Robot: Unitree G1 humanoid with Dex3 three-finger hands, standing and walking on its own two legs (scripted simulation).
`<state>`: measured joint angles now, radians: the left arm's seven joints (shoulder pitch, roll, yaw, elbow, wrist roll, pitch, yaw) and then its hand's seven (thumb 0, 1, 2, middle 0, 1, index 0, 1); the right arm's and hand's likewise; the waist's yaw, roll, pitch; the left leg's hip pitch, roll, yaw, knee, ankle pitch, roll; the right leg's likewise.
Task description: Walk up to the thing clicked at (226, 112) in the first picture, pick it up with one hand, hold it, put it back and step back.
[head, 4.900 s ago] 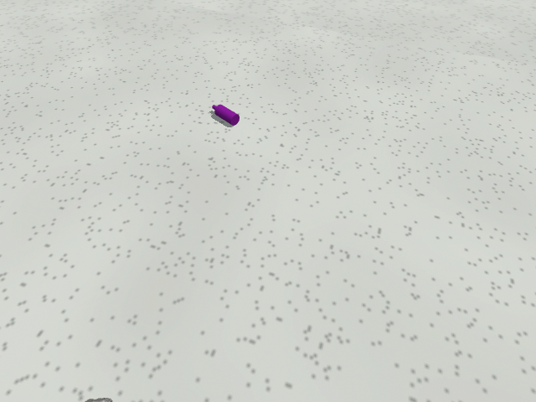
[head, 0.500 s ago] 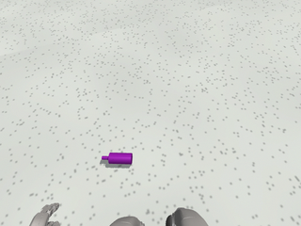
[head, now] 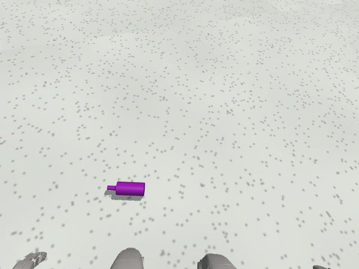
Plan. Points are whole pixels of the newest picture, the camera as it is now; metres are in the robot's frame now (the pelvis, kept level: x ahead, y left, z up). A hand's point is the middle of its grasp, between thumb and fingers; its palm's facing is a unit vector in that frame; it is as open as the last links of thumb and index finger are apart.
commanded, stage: walk up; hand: left
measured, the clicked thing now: (126, 188) +0.51 +0.25 -0.71
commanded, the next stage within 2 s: none
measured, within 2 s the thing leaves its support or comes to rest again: neither
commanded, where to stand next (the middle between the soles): +0.13 -0.04 m, yaw +1 degrees
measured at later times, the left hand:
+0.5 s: hand out of the picture +0.10 +0.22 -0.13, palm faces +0.01 -0.94 -0.35, open 7.4 cm
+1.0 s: hand out of the picture +0.11 +0.23 -0.13, palm faces +0.03 -0.95 -0.31, open 7.4 cm
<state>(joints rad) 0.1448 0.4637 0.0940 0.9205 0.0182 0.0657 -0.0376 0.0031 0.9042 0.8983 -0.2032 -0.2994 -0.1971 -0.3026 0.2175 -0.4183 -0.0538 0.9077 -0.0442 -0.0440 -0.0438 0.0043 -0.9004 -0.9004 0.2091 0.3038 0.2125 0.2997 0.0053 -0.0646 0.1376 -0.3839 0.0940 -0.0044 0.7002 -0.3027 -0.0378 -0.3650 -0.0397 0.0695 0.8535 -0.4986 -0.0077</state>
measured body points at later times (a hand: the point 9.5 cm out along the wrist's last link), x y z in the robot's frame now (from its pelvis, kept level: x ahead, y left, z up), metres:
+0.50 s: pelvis +0.00 -0.03 +0.01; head +0.02 -0.04 +0.46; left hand +0.10 +0.27 -0.11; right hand +0.09 -0.33 -0.12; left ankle +0.04 +0.13 -0.72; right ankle -0.01 -0.17 -0.72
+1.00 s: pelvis +0.01 -0.02 +0.03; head +0.03 -0.02 +0.47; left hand +0.10 +0.28 -0.11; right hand +0.11 -0.32 -0.10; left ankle +0.04 +0.13 -0.72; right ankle -0.01 -0.17 -0.72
